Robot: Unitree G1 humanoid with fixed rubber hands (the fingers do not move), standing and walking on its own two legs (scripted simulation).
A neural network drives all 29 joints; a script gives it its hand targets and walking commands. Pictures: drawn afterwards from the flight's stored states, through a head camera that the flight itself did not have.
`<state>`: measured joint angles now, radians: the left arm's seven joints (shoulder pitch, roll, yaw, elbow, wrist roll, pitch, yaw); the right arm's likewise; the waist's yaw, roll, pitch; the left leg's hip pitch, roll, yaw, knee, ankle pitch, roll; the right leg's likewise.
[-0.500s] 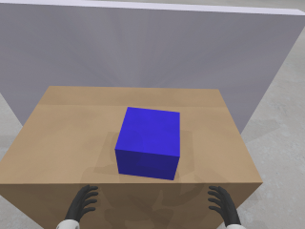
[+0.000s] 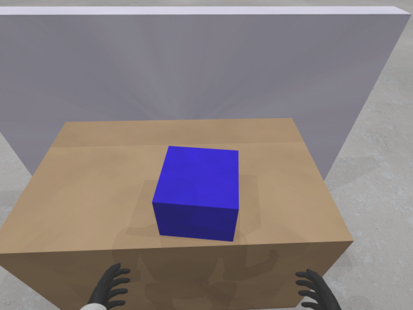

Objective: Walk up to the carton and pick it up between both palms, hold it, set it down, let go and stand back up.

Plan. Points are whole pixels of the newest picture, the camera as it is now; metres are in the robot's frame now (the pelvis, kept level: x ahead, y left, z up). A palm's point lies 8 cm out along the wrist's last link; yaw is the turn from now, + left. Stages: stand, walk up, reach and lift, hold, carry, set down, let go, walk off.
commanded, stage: let go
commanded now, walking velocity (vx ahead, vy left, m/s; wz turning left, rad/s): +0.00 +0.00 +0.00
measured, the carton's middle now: (199, 192) +0.46 +0.03 -0.08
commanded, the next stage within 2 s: stand in 0.52 s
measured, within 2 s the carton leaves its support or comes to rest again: neither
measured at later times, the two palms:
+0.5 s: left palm (93, 303) +0.18 +0.24 -0.08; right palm out of the picture +0.16 -0.22 -0.08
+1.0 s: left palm out of the picture +0.11 +0.26 -0.11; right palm out of the picture +0.07 -0.24 -0.13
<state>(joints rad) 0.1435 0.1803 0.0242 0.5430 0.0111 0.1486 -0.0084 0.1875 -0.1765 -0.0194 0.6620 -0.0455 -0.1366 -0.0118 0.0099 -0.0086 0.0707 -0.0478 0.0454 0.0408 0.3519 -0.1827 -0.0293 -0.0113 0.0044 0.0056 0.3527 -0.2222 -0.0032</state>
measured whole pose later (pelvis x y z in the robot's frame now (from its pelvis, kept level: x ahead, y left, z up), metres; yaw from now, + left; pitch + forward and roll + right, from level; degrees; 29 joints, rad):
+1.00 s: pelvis +0.02 +0.02 -0.01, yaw -1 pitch -1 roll +0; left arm 0.34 0.21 0.02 0.72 0.02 -0.01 0.01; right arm 0.31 -0.23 -0.05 0.87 -0.02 0.01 0.01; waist -0.01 0.02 -0.05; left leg -0.18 0.03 0.07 0.46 -0.26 -0.01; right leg -0.15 -0.01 0.03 0.45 -0.28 0.02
